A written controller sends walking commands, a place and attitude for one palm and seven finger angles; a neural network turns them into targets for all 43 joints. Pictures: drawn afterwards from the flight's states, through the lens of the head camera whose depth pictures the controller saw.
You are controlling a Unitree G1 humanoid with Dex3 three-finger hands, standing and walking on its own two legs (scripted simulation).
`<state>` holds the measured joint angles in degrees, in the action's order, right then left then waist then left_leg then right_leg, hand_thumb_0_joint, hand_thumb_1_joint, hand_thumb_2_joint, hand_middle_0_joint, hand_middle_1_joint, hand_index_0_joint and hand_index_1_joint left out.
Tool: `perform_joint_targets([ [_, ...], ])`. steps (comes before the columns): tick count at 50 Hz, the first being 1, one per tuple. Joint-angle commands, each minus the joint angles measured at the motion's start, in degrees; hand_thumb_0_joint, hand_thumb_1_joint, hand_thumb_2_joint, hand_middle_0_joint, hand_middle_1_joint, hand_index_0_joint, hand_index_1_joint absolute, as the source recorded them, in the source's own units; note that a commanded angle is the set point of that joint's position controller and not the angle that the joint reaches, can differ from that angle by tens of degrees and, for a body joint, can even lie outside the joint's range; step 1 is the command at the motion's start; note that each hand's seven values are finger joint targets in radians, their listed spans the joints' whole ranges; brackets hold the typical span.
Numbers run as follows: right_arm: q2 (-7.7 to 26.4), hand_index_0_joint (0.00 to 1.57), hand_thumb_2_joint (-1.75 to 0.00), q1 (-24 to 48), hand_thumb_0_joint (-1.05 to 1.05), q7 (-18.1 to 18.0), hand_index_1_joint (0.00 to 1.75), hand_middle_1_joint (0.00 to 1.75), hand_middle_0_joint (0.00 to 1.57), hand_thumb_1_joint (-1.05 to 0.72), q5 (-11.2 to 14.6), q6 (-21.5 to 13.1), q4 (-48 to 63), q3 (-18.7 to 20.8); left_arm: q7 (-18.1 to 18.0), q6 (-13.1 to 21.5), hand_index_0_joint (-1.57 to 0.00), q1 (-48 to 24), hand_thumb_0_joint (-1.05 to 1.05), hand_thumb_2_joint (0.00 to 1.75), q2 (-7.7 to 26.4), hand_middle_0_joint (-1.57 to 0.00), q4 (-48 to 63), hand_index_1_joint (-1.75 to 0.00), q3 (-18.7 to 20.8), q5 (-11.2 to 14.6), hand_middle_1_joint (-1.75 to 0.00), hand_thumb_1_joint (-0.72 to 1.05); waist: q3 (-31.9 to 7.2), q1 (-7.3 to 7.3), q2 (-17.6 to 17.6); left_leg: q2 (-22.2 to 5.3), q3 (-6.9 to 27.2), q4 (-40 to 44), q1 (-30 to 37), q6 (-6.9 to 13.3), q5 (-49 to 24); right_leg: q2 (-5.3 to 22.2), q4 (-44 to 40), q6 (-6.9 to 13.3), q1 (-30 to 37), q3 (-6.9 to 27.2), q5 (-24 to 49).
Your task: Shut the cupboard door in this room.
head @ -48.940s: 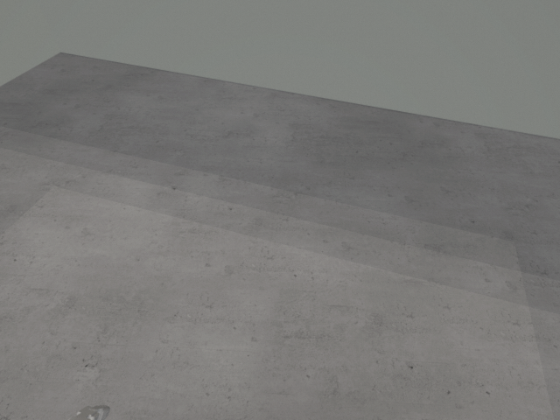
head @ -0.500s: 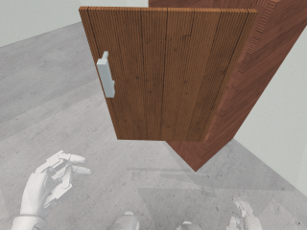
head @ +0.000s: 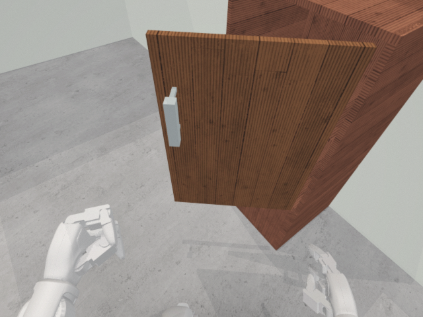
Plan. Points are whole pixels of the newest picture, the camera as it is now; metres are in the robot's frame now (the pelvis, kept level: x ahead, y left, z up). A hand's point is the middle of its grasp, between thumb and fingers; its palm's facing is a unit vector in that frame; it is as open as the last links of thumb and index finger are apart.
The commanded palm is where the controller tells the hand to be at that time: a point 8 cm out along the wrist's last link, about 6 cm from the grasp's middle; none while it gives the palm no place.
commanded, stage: raise the hand and make a fist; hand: left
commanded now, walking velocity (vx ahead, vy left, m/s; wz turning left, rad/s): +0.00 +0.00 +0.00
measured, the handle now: (174, 117) +0.50 +0.14 +0.09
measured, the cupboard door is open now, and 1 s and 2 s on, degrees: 49 49 49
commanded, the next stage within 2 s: bring the fist close to the handle in 0.62 s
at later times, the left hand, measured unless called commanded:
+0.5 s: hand (122, 232) +0.23 +0.17 +0.09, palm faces +0.01 -1.00 -0.04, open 3.1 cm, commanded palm +0.20 +0.22 +0.10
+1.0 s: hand (147, 209) +0.27 +0.14 +0.10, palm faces -0.02 -1.00 -0.04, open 3.1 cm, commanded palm +0.25 +0.19 +0.10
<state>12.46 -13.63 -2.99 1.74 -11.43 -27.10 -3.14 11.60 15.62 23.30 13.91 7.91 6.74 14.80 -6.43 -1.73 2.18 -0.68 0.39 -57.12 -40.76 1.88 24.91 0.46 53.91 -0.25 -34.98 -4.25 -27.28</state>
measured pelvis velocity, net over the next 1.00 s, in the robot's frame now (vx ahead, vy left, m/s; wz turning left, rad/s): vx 0.00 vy -0.03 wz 0.00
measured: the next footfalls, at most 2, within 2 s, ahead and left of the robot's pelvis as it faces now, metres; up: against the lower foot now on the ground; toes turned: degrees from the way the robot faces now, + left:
none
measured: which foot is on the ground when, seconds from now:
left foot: down 0.00-1.00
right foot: down 0.00-1.00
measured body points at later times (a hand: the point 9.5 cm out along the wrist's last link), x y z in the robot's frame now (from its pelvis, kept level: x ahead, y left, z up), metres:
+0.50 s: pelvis +0.00 -0.02 +0.01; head +0.02 -0.02 +0.46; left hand +0.22 +0.22 +0.10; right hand +0.17 -0.26 -0.06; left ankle +0.04 +0.09 -0.68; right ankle +0.00 -0.13 -0.68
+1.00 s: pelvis +0.00 -0.03 +0.01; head +0.03 -0.04 +0.46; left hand +0.26 +0.19 +0.10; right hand +0.18 -0.26 -0.07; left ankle +0.04 +0.09 -0.68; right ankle +0.00 -0.13 -0.68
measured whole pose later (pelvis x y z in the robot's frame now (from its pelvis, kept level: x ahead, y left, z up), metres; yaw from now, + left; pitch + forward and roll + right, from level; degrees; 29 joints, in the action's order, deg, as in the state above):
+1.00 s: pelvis +0.00 -0.03 +0.01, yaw +0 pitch +7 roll -1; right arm 14.6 -14.6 -2.9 2.3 -12.2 -32.0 -2.3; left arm 11.0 13.1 9.6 12.6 -2.1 6.3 14.4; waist -4.9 -0.7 2.7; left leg -1.1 0.1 -51.2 -35.5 -0.1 22.6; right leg 0.0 50.9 1.5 -31.4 -3.9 -26.4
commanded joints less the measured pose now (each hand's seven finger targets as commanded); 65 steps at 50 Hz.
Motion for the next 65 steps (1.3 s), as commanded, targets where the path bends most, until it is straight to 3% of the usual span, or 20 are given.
perform_joint_targets([
  [1, 8.1, 0.2, -0.9, 1.8, 0.0, -0.8, 0.3, 0.3, 0.2, -0.9, 0.3, -2.7, 7.8, 3.5, 0.2, 2.7, -1.3, -5.9, 0.0, 0.9, 6.0, -1.3, 12.5, -1.5, 4.6, 1.7, -1.5, 0.9, -7.2, 0.97, 2.9, 0.0, 4.2, 13.2, 11.9, -1.2, -8.2, -2.5, -7.5, 2.1, 1.6, -0.7, 10.6],
  [3, 8.4, 0.2, -0.9, 1.7, 0.0, -0.9, 0.3, 0.3, 0.2, -0.9, 0.3, -2.7, 7.2, 3.4, 0.2, 2.4, -1.3, -6.8, 0.0, 0.9, 7.6, -1.3, 11.5, -1.5, 5.9, 1.6, -1.5, 0.9, -7.0, 0.86, 1.0, 0.0, 4.1, 13.3, 11.6, -1.0, -8.4, -2.5, -8.2, 2.1, 2.7, -0.4, 10.7],
  [7, 8.4, 0.2, -0.9, 2.1, 0.0, -0.9, 0.3, 0.3, 0.2, -0.9, 0.6, -3.2, 6.9, 3.1, 0.8, 1.8, -1.3, -9.0, 0.0, 0.9, 6.7, -1.3, 11.4, -1.5, 5.0, 2.0, -1.5, 0.9, -6.2, 1.1, 2.4, 0.1, 4.0, 14.6, 12.6, -1.1, -7.3, -2.2, -9.6, 2.0, 3.1, -0.3, 9.8],
  [8, 8.6, 0.2, -0.9, 2.2, 0.0, -1.0, 0.3, 0.3, 0.2, -0.9, 0.6, -3.3, 6.6, 3.2, 0.7, 1.4, -1.3, -9.0, 0.0, 0.9, 8.1, -1.3, 10.5, -1.5, 6.0, 1.9, -1.5, 0.9, -5.6, 0.86, 2.0, 0.2, 3.9, 14.8, 12.3, -0.9, -7.0, -2.2, -10.3, 2.0, 3.7, 0.1, 9.4],
  [14, 8.6, 0.2, -0.9, 2.4, 0.0, -1.0, 0.3, 0.3, 0.2, -0.9, 0.8, -4.1, 6.1, 3.2, 1.1, 0.4, -1.3, -7.8, 0.0, 0.9, 6.9, -1.3, 8.6, -1.5, 6.0, 2.7, -1.5, 0.9, -5.8, 0.53, 0.1, 0.7, 2.6, 15.2, 12.7, -0.8, -9.1, -1.7, -11.9, 1.7, 6.1, 0.5, 11.3],
  [23, 8.8, 0.2, -0.9, 2.1, 0.0, -0.7, 0.3, 0.3, 0.2, -0.9, 0.5, -4.7, 5.3, 3.9, 0.4, 2.9, -1.3, -8.8, 0.0, 0.9, 8.7, -1.3, 8.7, -1.5, 7.6, 2.4, -1.5, 0.9, -5.8, 0.43, -1.0, 1.1, 1.4, 13.8, 11.8, -0.5, -9.8, -1.3, -12.6, 1.5, 7.0, 2.6, 11.2],
  [27, 8.6, 0.2, -0.9, 2.2, 0.0, -0.5, 0.3, 0.3, 0.2, -0.9, 0.7, -4.8, 5.2, 3.8, 0.4, 3.6, -1.3, -9.2, 0.0, 0.9, 7.5, -1.3, 9.3, -1.5, 6.3, 2.4, -1.5, 0.9, -6.3, 0.87, 0.8, 1.1, 1.1, 13.7, 12.4, -0.5, -10.0, -1.2, -12.2, 1.4, 6.3, 2.5, 11.9],
  [33, 8.8, 0.2, -0.9, 2.0, 0.0, -0.8, 0.3, 0.3, 0.2, -0.9, 0.6, -4.4, 5.1, 3.8, 1.0, 2.7, -1.3, -9.2, 0.0, 0.9, 8.5, -1.3, 7.6, -1.5, 7.2, 2.6, -1.5, 0.9, -5.6, 0.89, -2.0, 1.3, 0.9, 12.8, 10.7, -0.3, -9.2, -0.9, -13.3, 1.1, 7.0, 4.0, 10.5],
  [34, 8.5, 0.2, -0.9, 2.4, 0.0, -0.7, 0.3, 0.3, 0.2, -0.9, 0.8, -4.4, 5.4, 3.7, 1.2, 2.5, -1.3, -9.1, 0.0, 0.9, 7.1, -1.3, 7.2, -1.5, 6.2, 2.8, -1.5, 0.9, -4.9, 1.08, -2.4, 1.3, 0.8, 12.7, 10.4, -0.4, -9.1, -0.7, -13.6, 1.0, 6.8, 4.3, 10.0],
  [36, 8.5, 0.2, -0.9, 2.3, 0.0, -0.8, 0.3, 0.3, 0.2, -0.9, 0.8, -4.5, 5.4, 3.8, 1.4, 2.6, -1.3, -9.5, 0.0, 0.9, 7.4, -1.3, 7.9, -1.5, 6.4, 2.9, -1.5, 0.9, -5.9, 0.99, -1.7, 1.4, 0.6, 12.3, 10.7, -0.4, -10.1, -0.5, -13.5, 0.8, 7.3, 4.7, 11.6],
  [39, 8.5, 0.2, -0.9, 2.2, 0.0, -1.0, 0.3, 0.3, 0.2, -0.9, 0.7, -4.7, 4.5, 3.5, 0.7, 2.7, -1.3, -17.9, 0.0, 0.9, 5.8, -1.3, 7.5, -1.5, 3.2, 1.8, -1.5, 0.9, -5.1, 2.79, -1.1, 1.1, 1.1, 12.0, 11.3, -0.1, -9.1, -0.8, -13.0, 0.8, 4.8, 4.0, 10.7],
  [43, 8.8, 0.2, -0.9, 1.9, 0.0, -1.0, 0.3, 0.3, 0.2, -0.9, 0.7, -4.7, 3.4, 3.7, -0.1, 2.5, -1.3, -20.8, 0.0, 0.9, 7.5, -1.3, 4.3, -1.5, 4.7, 1.3, -1.5, 0.9, -7.4, 2.01, -1.8, 1.1, 1.1, 11.7, 11.5, -0.1, -9.7, -0.6, -12.8, 0.9, 5.9, 4.6, 11.2],
  [46, 8.5, 0.2, -0.9, 2.1, 0.0, -0.7, 0.3, 0.3, 0.2, -0.9, 0.7, -4.1, 3.7, 3.8, -0.5, 1.6, -1.3, -20.8, 0.0, 0.9, 6.3, -1.3, 2.9, -1.5, 4.2, 0.9, -1.5, 0.9, -9.8, 1.35, -1.4, 1.2, 0.7, 12.5, 13.1, -0.2, -12.5, -0.5, -11.9, 0.8, 7.6, 3.8, 15.8],
  [48, 8.6, 0.2, -0.9, 2.0, 0.0, -0.4, 0.3, 0.3, 0.2, -0.9, 0.6, -3.6, 3.7, 3.6, -1.1, 0.8, -1.3, -21.1, 0.0, 0.9, 6.8, -1.3, 1.9, -1.5, 4.6, 0.5, -1.5, 0.9, -9.5, 0.98, -1.6, 1.2, 0.7, 12.7, 13.0, -0.3, -13.6, -0.5, -11.8, 0.9, 8.6, 3.6, 17.3],
  [49, 8.3, 0.2, -0.9, 2.4, 0.0, -0.2, 0.3, 0.3, 0.2, -0.9, 0.6, -3.4, 4.0, 3.6, -1.4, 0.6, -1.3, -21.7, 0.0, 0.9, 5.3, -1.3, 1.8, -1.5, 3.3, 0.4, -1.5, 0.9, -9.3, 1.14, -1.7, 1.2, 0.5, 13.0, 13.2, -0.3, -13.9, -0.4, -11.8, 0.8, 8.6, 3.5, 18.2],
  [50, 8.4, 0.2, -0.9, 2.2, 0.0, -0.1, 0.3, 0.3, 0.2, -0.9, 0.6, -3.1, 4.0, 3.8, -1.9, 0.6, -1.3, -21.1, 0.0, 0.9, 6.5, -1.3, 1.1, -1.5, 5.0, 0.4, -1.5, 0.9, -9.2, 0.8, -2.8, 1.1, 0.4, 13.1, 13.1, -0.4, -14.2, -0.4, -11.9, 0.7, 8.9, 3.6, 18.7],
  [52, 8.2, 0.2, -0.9, 2.5, 0.0, 0.1, 0.3, 0.3, 0.2, -0.9, 0.6, -2.6, 4.1, 3.6, -2.6, 0.6, -1.3, -23.0, 0.0, 0.9, 4.5, -1.3, 1.1, -1.5, 2.8, -0.2, -1.5, 0.9, -8.6, 1.22, -1.7, 1.3, 0.1, 13.4, 13.7, -0.4, -13.8, -0.5, -12.0, 0.7, 8.1, 3.1, 18.3],
  [55, 8.5, 0.2, -0.9, 2.4, 0.0, 0.1, 0.3, 0.3, 0.2, -0.9, 0.4, -2.1, 3.3, 3.9, -4.0, 1.0, -1.3, -27.5, 0.0, 0.9, 5.2, -1.3, -1.6, -1.5, 3.5, -0.9, -1.5, 0.9, -7.5, 1.86, -3.6, 1.0, 0.3, 13.5, 13.1, -0.4, -12.3, -0.6, -12.5, 0.7, 7.0, 3.2, 16.1],
  [58, 8.7, 0.2, -0.9, 2.4, 0.0, 0.2, 0.3, 0.3, 0.2, -0.9, 0.4, -1.6, 2.5, 3.8, -4.6, 1.5, -1.3, -33.1, 0.0, 0.9, 5.2, -1.3, -3.3, -1.5, 2.4, -1.8, -1.5, 0.9, -7.4, 2.6, -2.8, 1.0, 0.3, 13.5, 13.2, -0.2, -11.3, -0.7, -12.8, 0.8, 6.3, 3.5, 14.6],
  [65, 8.6, 0.2, -0.9, 1.9, 0.0, 0.4, 0.3, 0.3, 0.2, -0.9, 0.4, -0.7, 0.8, 4.2, -5.5, 2.0, -1.3, -42.5, 0.0, 0.9, 4.8, -1.3, -9.4, -1.5, 2.4, -2.3, -1.5, 0.9, -12.5, 2.26, -0.9, 1.0, 0.1, 13.5, 15.2, -0.4, -13.4, -0.6, -12.0, 1.1, 7.6, 3.5, 17.7],
])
